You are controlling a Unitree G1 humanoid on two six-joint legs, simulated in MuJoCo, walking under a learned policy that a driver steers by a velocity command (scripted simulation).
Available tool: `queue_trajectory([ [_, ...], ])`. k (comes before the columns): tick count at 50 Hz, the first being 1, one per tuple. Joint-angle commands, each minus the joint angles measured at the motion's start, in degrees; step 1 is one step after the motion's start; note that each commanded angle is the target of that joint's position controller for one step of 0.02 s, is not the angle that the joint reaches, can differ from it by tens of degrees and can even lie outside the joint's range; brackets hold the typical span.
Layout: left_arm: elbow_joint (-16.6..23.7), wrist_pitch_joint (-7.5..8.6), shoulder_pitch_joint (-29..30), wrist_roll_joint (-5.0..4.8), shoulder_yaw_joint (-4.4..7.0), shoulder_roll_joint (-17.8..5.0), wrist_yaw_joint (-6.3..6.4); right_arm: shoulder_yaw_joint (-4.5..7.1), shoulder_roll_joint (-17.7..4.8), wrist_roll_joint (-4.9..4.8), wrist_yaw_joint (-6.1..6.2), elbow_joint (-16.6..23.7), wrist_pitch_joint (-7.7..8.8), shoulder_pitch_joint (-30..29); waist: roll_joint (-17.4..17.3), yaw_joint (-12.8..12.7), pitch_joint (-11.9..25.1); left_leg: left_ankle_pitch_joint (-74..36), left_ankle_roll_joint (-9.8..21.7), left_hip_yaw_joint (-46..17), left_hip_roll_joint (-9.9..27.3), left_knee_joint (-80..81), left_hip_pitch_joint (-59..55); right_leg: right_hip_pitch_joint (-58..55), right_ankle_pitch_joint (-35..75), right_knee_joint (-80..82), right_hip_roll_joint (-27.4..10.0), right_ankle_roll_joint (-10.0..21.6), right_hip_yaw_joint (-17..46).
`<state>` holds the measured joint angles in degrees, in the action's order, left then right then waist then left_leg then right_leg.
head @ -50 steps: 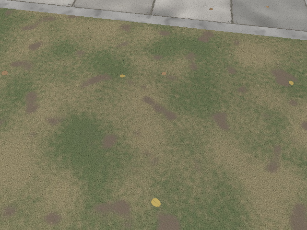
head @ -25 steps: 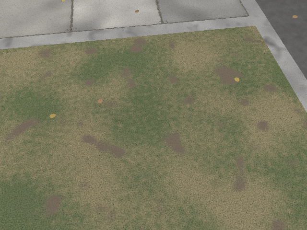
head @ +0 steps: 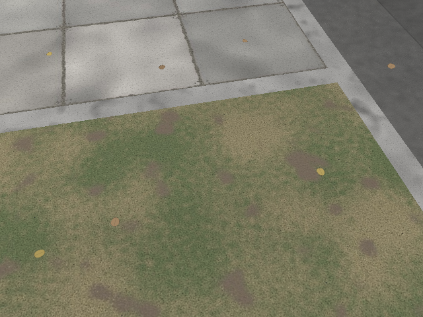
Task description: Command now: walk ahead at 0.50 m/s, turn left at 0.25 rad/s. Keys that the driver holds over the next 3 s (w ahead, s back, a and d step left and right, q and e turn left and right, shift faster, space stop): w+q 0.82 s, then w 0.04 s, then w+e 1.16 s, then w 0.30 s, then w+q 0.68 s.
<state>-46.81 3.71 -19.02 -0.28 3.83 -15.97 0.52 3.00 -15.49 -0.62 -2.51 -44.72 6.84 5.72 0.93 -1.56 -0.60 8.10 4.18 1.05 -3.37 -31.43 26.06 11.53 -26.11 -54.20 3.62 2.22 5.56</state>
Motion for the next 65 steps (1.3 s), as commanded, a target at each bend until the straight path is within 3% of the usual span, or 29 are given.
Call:
queue_trajectory([
  [1,7.2,3.22,4.4,-0.99,0.65,-7.3,-0.68,2.34,-8.1,-0.32,0.29,1.5,-0.91,10.7,-5.2,6.0,6.1,13.4,12.4,-35.3,19.4,16.0,-33.0,33.4,2.9,-19.9,-4.8,0.2,1.6],
  [2,7.9,3.52,6.8,0.09,0.8,-6.8,-0.58,1.94,-7.2,0.14,0.3,2.0,-1.2,8.6,-1.5,4.6,2.0,7.8,11.7,-30.6,17.2,17.3,-25.6,32.1,5.7,-15.1,-6.4,0.0,0.6],
  [3,8.1,3.46,6.5,1.02,1.16,-6.7,-0.34,1.53,-6.3,0.45,0.48,2.5,-1.16,7.8,-1.8,2.9,1.8,2.1,11.1,-27.6,15.4,18.1,-21.9,28.7,8.0,-10.8,-7.9,-0.3,0.6],
  [5,8.5,2.93,5.2,1.42,1.08,-5.3,-0.07,1.56,-6.5,0.27,0.83,2.8,-1.34,7.8,-4.7,1.3,2.4,-5.2,11.3,-24.0,13.1,19.2,-18.4,25.2,8.9,-5.5,-8.3,-1.7,-0.5],
  [9,10.6,2.23,11.2,1.29,0.46,-3.5,0.56,2.58,-9.3,-0.45,2.28,2.4,-1.62,11.0,-4.7,2.6,1.6,-11.8,10.6,-18.9,10.9,19.7,-14.8,24.7,18.6,7.5,-6.9,-4.5,-1.9],
  [16,13.8,3.57,22.9,-0.01,0.07,-3.0,-1.1,2.61,-8.8,-1.21,3.48,1.0,-3.68,17.9,-6.2,6.6,0.8,-7.0,7.6,-21.7,9.8,14.6,-16.7,18.1,28.4,24.9,-2.4,-4.7,-1.4],
  [18,14.2,4.18,23.1,-0.24,0.53,-4.3,-1.49,2.8,-9.1,-1.16,3.76,1.2,-4.19,17.9,-7.0,5.8,0.7,-6.3,7.0,-25.2,10.8,12.0,-19.4,16.1,24.9,27.9,-1.9,-3.9,-0.7],
  [20,13.0,4.71,18.0,-0.36,1.39,-5.8,-1.31,2.93,-8.9,-1.13,3.87,2.1,-4.53,15.9,-8.5,2.5,2.1,-9.6,5.6,-26.5,10.1,7.7,-19.4,8.3,23.2,31.3,-1.9,-1.9,-1.5],
  [21,11.8,4.89,12.2,0.18,2.25,-7.6,-0.86,2.48,-7.5,-0.86,3.68,3.0,-4.39,14.5,-8.0,-0.6,6.1,-12.5,3.9,-24.5,7.6,1.2,-16.7,-1.8,24.0,31.6,-4.4,0.3,-0.5],
  [22,11.0,4.83,2.7,1.02,3.21,-11.0,-0.23,1.43,-4.6,0.07,3.42,4.6,-4.02,13.4,-2.9,-4.9,14.1,-5.8,1.8,-19.7,4.3,-14.0,-9.0,-17.0,22.5,29.5,-14.1,4.4,8.0],
  [23,8.9,3.85,-2.3,1.37,4.12,-14.7,-0.37,0.18,-0.9,-1.17,3.38,5.9,-3.44,21.9,15.8,-1.5,21.2,23.2,-1.6,-12.0,-3.1,-30.7,10.7,-35.0,15.1,31.8,-27.0,13.8,31.6],
  [24,9.2,3.38,-2.0,0.24,3.18,-9.8,-0.61,1.01,-6.4,-1.77,3.48,4.8,-3.38,22.1,13.0,-2.2,17.8,25.6,-2.4,-12.0,1.9,-39.1,18.5,-32.7,4.3,34.4,-28.5,13.6,37.6],
  [25,9.7,3.08,0.4,0.15,2.22,-6.4,-0.45,1.95,-9.5,-1.48,3.41,5.2,-3.71,16.3,6.8,-3.5,9.9,20.2,-2.9,-11.3,3.8,-41.7,20.4,-25.6,4.7,35.6,-25.6,11.1,29.1],
  [26,9.7,2.75,3.2,0.57,1.7,-5.5,-0.51,2.06,-9.0,-0.92,3.41,5.9,-4.0,13.1,2.6,-2.5,5.3,15.8,-3.5,-9.5,5.7,-41.2,18.8,-18.2,10.8,37.1,-22.9,9.5,21.7],
  [28,8.9,2.59,6.2,1.09,0.99,-3.9,-0.69,2.3,-7.3,-0.62,2.78,7.1,-4.34,11.1,3.9,0.0,0.8,11.6,-3.8,-8.6,8.5,-37.6,15.8,-8.8,18.4,40.4,-18.9,8.2,12.7],
  [31,7.5,3.23,6.7,0.57,1.47,-4.9,-0.96,1.78,-4.4,-0.99,2.21,8.5,-5.2,10.2,5.1,1.2,-0.2,8.8,-4.5,-6.8,9.9,-34.1,14.7,-4.5,23.8,44.1,-18.0,9.2,5.4],
  [38,4.2,2.56,5.1,0.26,2.45,-9.0,-0.35,0.77,-3.1,-0.65,0.45,11.4,-4.48,0.4,2.3,-1.5,-1.4,-8.9,-4.2,-3.4,9.5,-14.4,13.1,-6.9,31.7,44.8,-17.0,7.4,-8.0],
  [42,2.2,1.55,1.7,-0.94,2.95,-11.1,-0.36,0.7,-3.4,-0.85,-0.64,14.3,-4.51,-5.4,2.5,-2.9,-3.1,-5.9,-2.0,-0.8,8.1,-7.2,11.7,-11.9,33.4,43.1,-19.2,5.9,-10.5],
  [44,1.0,0.93,0.4,-1.55,3.09,-12.1,-0.5,1.03,-4.0,-0.47,-0.75,15.2,-4.49,-5.1,3.1,-1.5,-2.4,0.5,0.2,0.9,5.5,-4.7,7.1,-13.7,44.6,39.3,-20.3,5.6,-11.1],
  [45,0.5,0.62,0.3,-1.81,3.13,-12.9,-0.47,1.72,-5.2,-0.17,-0.56,14.7,-4.49,-2.1,3.9,1.0,-0.5,2.9,1.5,2.2,3.4,-3.1,1.4,-13.9,54.0,34.7,-20.2,5.2,-11.7],
  [46,0.0,0.24,0.9,-1.96,2.75,-12.7,-0.37,3.07,-7.4,-0.1,-0.24,12.6,-4.46,5.9,3.2,6.0,3.6,-0.4,3.1,3.6,1.2,1.1,-10.3,-11.6,59.8,25.5,-18.5,4.0,-13.6],
  [47,0.1,0.41,0.2,-1.27,1.68,-10.7,-0.2,4.74,-11.1,-0.01,0.64,10.1,-4.66,14.9,1.5,10.1,8.8,-4.4,4.8,-0.2,3.4,0.2,-26.9,-1.6,52.3,12.7,-16.2,2.0,-14.8],
  [48,2.4,1.32,-4.5,0.42,-0.91,-3.6,-0.95,5.77,-18.1,1.06,1.63,9.4,-4.56,20.0,-12.4,7.8,17.6,-1.3,13.4,-27.7,21.6,1.5,-49.3,22.3,12.9,-11.7,-7.7,-1.9,-14.2],
  [49,0.9,2.67,-4.2,-1.0,-0.74,-5.8,-1.39,4.76,-15.3,0.9,1.56,10.1,-4.19,21.9,-11.7,9.7,27.5,0.7,17.4,-45.1,28.6,10.1,-50.5,26.8,-8.8,-22.2,-3.3,-1.8,-1.3],
  [50,2.5,2.87,1.6,-3.28,0.81,-10.3,-1.67,3.62,-12.3,1.08,1.09,9.2,-3.68,19.2,-7.3,10.0,18.4,0.2,13.9,-34.9,26.1,11.0,-43.8,31.6,-5.8,-24.6,-6.0,-1.3,0.9],
  [51,3.6,2.82,4.6,-3.2,0.49,-9.3,-1.55,3.08,-10.5,0.73,1.08,8.6,-3.37,15.8,-6.9,7.9,10.8,-2.1,11.5,-25.6,23.3,11.8,-35.0,32.3,-1.1,-21.2,-8.6,-1.0,-0.6],
  [53,2.5,1.45,3.9,-1.41,0.91,-8.5,-0.99,1.86,-6.2,0.88,0.81,8.4,-2.56,9.2,-6.7,3.1,4.5,-5.9,8.5,-15.3,18.7,15.9,-21.7,26.7,6.3,-15.0,-12.2,-1.4,-0.8],
  [57,1.2,-1.32,1.6,-1.6,0.66,-4.8,-0.55,2.27,-5.8,1.66,1.11,6.5,-0.37,6.8,-5.5,0.3,1.3,-9.3,8.3,-6.0,17.7,22.8,-15.1,24.4,15.0,-11.5,-12.1,-3.0,0.5],
  [65,5.1,-0.73,13.6,-0.74,-0.33,-1.9,-2.4,3.06,-7.9,1.24,3.01,2.2,-0.82,10.7,-3.2,4.5,-4.0,-12.7,5.3,6.1,17.6,24.9,-22.4,28.6,32.2,11.3,-10.0,-2.2,-3.0],
])
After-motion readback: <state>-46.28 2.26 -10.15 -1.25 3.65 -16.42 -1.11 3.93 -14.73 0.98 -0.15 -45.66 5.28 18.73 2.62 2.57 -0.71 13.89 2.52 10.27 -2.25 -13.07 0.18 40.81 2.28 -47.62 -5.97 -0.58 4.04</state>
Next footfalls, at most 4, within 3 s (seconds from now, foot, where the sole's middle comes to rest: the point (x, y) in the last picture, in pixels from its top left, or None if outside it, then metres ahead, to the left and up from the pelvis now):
0.44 right None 0.42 -0.09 -0.76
0.94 left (133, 286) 0.56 0.29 -0.76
1.50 right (173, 190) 0.93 0.19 -0.76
1.96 left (121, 138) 1.19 0.43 -0.76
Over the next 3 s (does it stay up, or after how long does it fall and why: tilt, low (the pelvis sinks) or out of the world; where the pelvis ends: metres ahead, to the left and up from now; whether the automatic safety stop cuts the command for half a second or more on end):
stays up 1.56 0.29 -0.01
